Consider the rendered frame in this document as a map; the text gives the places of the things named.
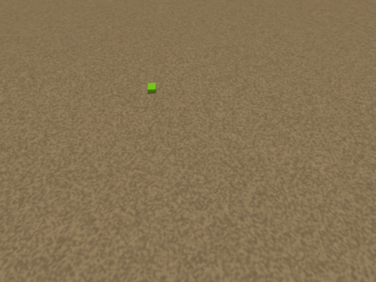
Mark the small box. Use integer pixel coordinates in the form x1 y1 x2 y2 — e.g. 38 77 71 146
147 83 156 93

